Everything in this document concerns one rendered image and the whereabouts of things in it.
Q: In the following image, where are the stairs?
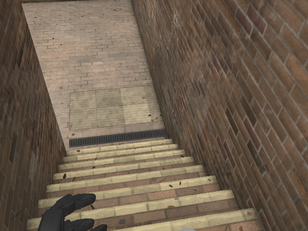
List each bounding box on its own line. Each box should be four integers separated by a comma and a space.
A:
26, 139, 264, 231

